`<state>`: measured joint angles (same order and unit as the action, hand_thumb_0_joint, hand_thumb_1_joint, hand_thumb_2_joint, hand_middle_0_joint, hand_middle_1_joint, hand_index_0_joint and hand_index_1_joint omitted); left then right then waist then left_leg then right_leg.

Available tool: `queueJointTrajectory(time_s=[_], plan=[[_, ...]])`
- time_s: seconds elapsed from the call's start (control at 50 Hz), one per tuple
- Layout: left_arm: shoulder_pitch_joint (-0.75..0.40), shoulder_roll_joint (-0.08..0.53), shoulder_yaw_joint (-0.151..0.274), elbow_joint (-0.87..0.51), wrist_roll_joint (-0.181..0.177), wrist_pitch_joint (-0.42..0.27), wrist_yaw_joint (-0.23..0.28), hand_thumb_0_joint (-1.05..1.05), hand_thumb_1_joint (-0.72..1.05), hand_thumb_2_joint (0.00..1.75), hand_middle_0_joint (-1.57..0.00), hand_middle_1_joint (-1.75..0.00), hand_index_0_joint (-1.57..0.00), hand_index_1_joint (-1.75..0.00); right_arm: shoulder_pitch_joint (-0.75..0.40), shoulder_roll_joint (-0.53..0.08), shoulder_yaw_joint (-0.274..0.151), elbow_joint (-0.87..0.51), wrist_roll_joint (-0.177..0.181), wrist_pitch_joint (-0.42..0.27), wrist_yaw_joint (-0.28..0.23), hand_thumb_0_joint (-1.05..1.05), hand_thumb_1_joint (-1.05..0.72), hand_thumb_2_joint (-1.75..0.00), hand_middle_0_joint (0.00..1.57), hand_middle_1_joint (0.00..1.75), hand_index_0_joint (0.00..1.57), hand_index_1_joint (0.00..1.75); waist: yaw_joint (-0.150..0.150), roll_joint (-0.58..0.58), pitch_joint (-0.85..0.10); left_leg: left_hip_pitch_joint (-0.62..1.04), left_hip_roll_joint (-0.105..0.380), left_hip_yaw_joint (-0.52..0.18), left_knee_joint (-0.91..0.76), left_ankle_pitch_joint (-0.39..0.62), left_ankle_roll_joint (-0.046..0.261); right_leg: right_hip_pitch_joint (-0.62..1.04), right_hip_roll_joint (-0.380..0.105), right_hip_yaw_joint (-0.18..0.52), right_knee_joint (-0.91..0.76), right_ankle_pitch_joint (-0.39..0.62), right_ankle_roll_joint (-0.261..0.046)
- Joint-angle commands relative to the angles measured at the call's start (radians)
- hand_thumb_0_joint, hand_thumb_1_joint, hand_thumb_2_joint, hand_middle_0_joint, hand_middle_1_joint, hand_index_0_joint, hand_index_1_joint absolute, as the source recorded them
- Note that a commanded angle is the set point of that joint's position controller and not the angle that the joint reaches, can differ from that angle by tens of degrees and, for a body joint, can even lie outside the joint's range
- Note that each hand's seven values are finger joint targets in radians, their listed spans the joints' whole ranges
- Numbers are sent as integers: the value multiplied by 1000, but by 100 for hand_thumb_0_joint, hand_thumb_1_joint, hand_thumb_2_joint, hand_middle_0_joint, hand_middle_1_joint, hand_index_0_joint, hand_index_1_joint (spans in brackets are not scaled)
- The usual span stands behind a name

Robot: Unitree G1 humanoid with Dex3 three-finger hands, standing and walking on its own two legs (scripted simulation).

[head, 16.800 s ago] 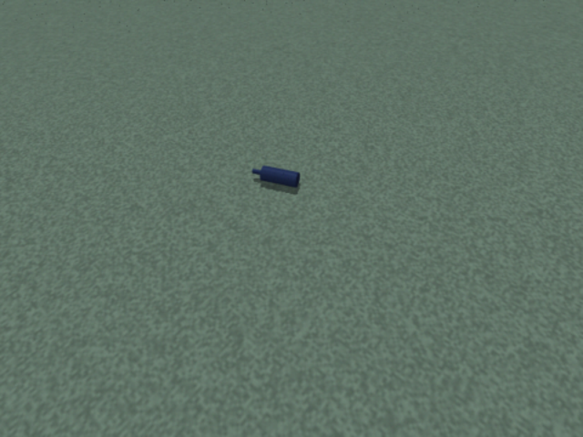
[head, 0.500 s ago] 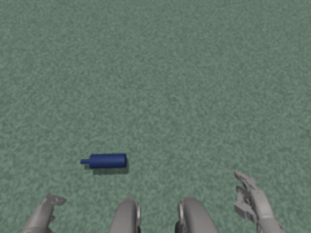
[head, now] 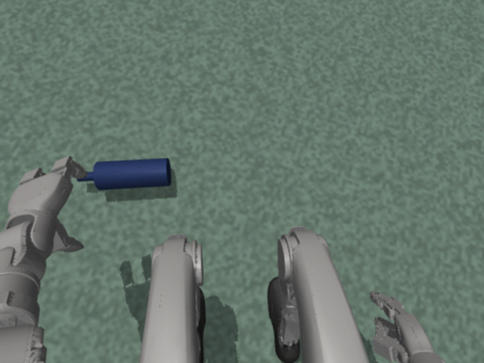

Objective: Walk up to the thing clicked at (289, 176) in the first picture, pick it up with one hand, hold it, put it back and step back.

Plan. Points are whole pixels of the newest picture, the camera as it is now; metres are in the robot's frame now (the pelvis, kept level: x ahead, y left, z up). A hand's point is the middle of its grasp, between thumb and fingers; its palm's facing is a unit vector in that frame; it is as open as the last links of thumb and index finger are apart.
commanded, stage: rise first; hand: left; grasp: from above
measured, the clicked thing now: (124, 174) +0.52 +0.31 -0.40
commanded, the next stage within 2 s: none
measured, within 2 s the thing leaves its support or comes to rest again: neither
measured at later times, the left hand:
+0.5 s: hand (88, 189) +0.43 +0.32 -0.22, palm faces -0.46 -0.04 -0.88, open 14.1 cm
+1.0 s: hand (99, 180) +0.47 +0.32 -0.27, palm faces -0.46 -0.03 -0.89, open 14.1 cm
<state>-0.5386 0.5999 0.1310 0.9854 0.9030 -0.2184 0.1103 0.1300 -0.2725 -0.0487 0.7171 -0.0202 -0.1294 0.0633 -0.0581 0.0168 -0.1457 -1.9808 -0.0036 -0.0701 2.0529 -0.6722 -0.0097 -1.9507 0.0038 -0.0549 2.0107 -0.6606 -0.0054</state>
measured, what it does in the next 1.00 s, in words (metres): lowers itself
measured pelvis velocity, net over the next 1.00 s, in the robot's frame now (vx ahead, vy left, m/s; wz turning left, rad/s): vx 0.00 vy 0.01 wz -0.09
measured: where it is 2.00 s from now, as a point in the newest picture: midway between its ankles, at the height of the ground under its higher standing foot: (238, 338)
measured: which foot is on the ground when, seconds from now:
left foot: down 0.00-1.00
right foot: down 0.00-1.00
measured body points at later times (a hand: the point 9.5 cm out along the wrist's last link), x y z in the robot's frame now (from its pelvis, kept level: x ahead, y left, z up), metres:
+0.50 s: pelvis -0.01 +0.01 -0.08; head +0.22 +0.07 +0.31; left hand +0.45 +0.32 -0.17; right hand +0.05 -0.27 -0.19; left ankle +0.08 +0.12 -0.41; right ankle +0.09 -0.12 -0.41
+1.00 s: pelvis +0.00 +0.01 -0.10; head +0.25 +0.07 +0.27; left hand +0.49 +0.31 -0.22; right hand +0.05 -0.27 -0.21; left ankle +0.08 +0.12 -0.41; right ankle +0.09 -0.12 -0.41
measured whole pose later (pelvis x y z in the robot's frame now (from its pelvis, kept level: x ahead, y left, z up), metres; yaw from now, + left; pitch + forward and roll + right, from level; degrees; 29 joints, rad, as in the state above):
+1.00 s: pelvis +0.00 +0.01 -0.10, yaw -5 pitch +35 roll -9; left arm -0.91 0.84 0.15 1.38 1.30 -0.31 0.35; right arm 0.13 -0.27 0.05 0.73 -0.14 -0.02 0.14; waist -0.21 -0.02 -0.04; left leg -2.30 -0.01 -0.12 2.39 -0.71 0.01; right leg -2.22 0.01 -0.10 2.29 -0.68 0.02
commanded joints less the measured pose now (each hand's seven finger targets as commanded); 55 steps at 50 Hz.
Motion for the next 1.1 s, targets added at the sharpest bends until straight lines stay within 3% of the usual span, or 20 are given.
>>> queueJointTrajectory(time_s=[0.0, 0.12, 0.2, 0.22, 0.32, 0.36, 0.38, 0.44, 0.48, 0.56, 0.6, 0.64, 0.68, 0.72, 0.78, 0.84, 1.04, 1.08], plan=[[-288, 353, 81, -65, 63, -60, 68, 0, -52, 103, -5, -104, -6, -104, 150, -196, -66, -48, -10, -8, -7, 0, -87, -89, 20, 30, 20, 30, -4, 80, -613, 327, -24, 65, -190, 57, 46, 324, 30, 2, -243, 42, -25], [-405, 404, 81, 32, 167, -98, 135, 0, -54, 104, -5, -100, -5, -101, 172, -214, -49, -26, -33, 37, 7, 0, -88, -90, 20, 30, 20, 30, -43, 141, -595, 317, -21, 29, -141, 72, 42, 190, 30, -41, -140, 69, -33], [-432, 430, 84, 128, 233, -106, 176, 0, -54, 103, -5, -99, -5, -100, 178, -227, -41, -12, -46, 63, 16, 0, -89, -90, 20, 30, 20, 30, -48, 198, -565, 330, -17, 2, -136, 48, 31, 89, 29, -64, -82, 56, -38], [-453, 413, 63, 142, 243, -110, 183, 0, -55, 104, -5, -98, -5, -98, 178, -227, -39, -13, -51, 67, 20, 0, -89, -90, 20, 30, 20, 30, -69, 202, -542, 308, -17, -1, -126, 37, 32, 69, 27, -67, -71, 51, -37], [-558, 429, 43, 126, 298, -120, 215, 0, -54, 103, -6, -97, -6, -98, 186, -240, -35, -5, -69, 82, 32, 0, -89, -90, 20, 30, 20, 30, -82, 264, -574, 341, -15, -7, -93, 90, 23, 26, 20, -74, -22, 96, -37], [-560, 445, 41, 174, 319, -119, 225, 0, -53, 102, -6, -98, -6, -98, 189, -240, -30, 4, -75, 87, 34, 0, -89, -90, 20, 30, 20, 30, -89, 258, -571, 327, -17, -2, -69, 100, 25, 20, 25, -77, -11, 101, -39], [-548, 469, 64, 207, 329, -116, 232, 0, -54, 102, -7, -96, -6, -97, 201, -236, -25, 15, -80, 92, 37, 0, -89, -90, 20, 30, 20, 30, -96, 230, -567, 311, -17, 1, -52, 109, 30, 31, 24, -75, -15, 112, -36], [-579, 475, 57, 212, 361, -119, 247, 0, -51, 99, -9, -94, -9, -95, 206, -236, -22, 14, -95, 101, 42, 0, -90, -90, 20, 30, 20, 30, -105, 232, -573, 272, -22, 27, -8, 135, 40, 60, 28, -70, -10, 140, -33], [-628, 476, 36, 206, 370, -123, 254, 0, -51, 100, -9, -94, -8, -95, 181, -234, -15, 6, -96, 101, 44, 0, -90, -90, 20, 30, 20, 30, -109, 239, -568, 258, -22, 23, -3, 101, 40, 34, 32, -73, 0, 108, -35], [-609, 519, 71, 251, 391, -126, 269, 0, -52, 100, -8, -96, -7, -96, 203, -244, -8, 14, -109, 109, 47, 0, -90, -90, 20, 30, 20, 30, -118, 239, -578, 241, -24, 21, 20, 134, 42, 49, 34, -82, 22, 140, -31], [-615, 498, 56, 256, 397, -124, 271, 0, -53, 101, -8, -97, -7, -97, 206, -243, -7, 15, -115, 112, 49, 0, -90, -90, 20, 30, 20, 30, -123, 256, -586, 273, -20, 12, 22, 152, 36, 27, 36, -91, 34, 152, -34], [-658, 459, 27, 247, 384, -122, 273, 0, -53, 100, -7, -98, -7, -98, 197, -244, -3, 5, -114, 106, 52, 0, -90, -90, 20, 30, 20, 30, -142, 267, -570, 281, -15, 2, 26, 148, 34, -6, 35, -96, 43, 151, -33], [-661, 510, 55, 262, 384, -118, 286, 0, -53, 101, -7, -98, -7, -98, 192, -247, 3, 5, -114, 105, 52, 0, -90, -90, 20, 30, 20, 30, -129, 254, -568, 241, -18, 11, 42, 117, 41, 9, 39, -92, 38, 132, -32], [-648, 508, 52, 275, 386, -110, 292, 0, -53, 99, -8, -99, -8, -99, 194, -245, 11, 11, -118, 104, 53, 0, -91, -90, 20, 30, 20, 30, -125, 260, -559, 240, -17, 14, 45, 129, 39, 14, 39, -91, 44, 140, -33], [-662, 493, 36, 260, 383, -102, 288, 0, -55, 101, -7, -100, -7, -100, 202, -244, 17, 10, -119, 105, 56, 0, -91, -90, 20, 30, 20, 30, -143, 271, -563, 250, -13, 10, 55, 163, 38, 18, 41, -96, 51, 173, -32], [-655, 525, 59, 255, 377, -94, 288, 0, -54, 101, -6, -100, -7, -100, 208, -252, 17, 13, -118, 106, 58, 0, -91, -90, 20, 30, 20, 30, -133, 295, -588, 265, -11, 11, 68, 198, 37, 26, 40, -92, 65, 199, -30], [-622, 528, 63, 265, 364, -93, 279, 0, -55, 101, -6, -102, -6, -101, 212, -254, 31, 6, -120, 119, 64, 0, -91, -90, 20, 30, 20, 30, -135, 264, -575, 232, -11, 8, 84, 208, 40, 50, 47, -96, 65, 211, -28], [-648, 529, 62, 247, 365, -97, 280, 0, -54, 101, -6, -102, -6, -102, 220, -260, 35, 5, -124, 119, 67, 0, -90, -90, 20, 30, 20, 30, -150, 284, -587, 249, -9, 0, 90, 233, 37, 42, 48, -100, 75, 228, -29]])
